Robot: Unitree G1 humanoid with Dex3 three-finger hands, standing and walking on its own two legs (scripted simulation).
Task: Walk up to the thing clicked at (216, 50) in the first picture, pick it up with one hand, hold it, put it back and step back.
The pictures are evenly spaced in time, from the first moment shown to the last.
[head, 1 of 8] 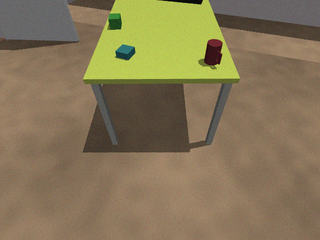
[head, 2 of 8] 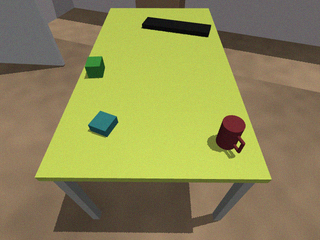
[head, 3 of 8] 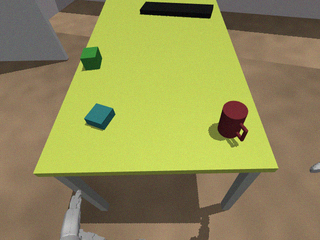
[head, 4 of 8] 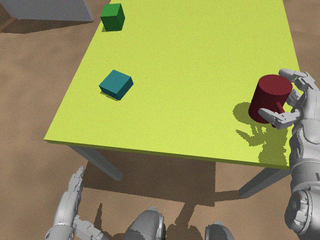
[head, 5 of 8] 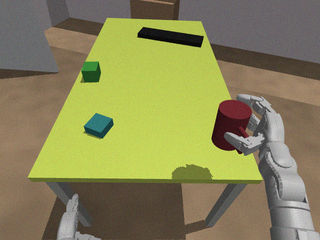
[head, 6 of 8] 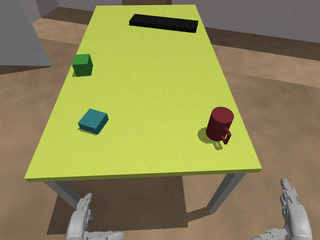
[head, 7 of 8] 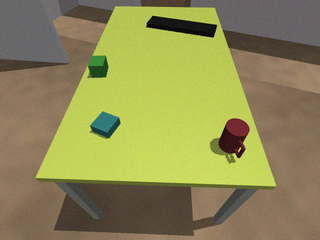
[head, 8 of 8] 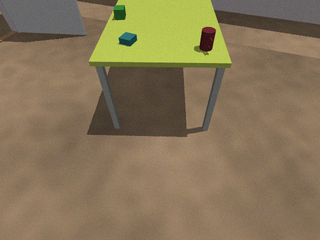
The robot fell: no
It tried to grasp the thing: yes
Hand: right
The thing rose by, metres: 0.21
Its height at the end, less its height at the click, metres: +0.00
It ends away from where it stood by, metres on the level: 0.01
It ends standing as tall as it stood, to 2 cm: yes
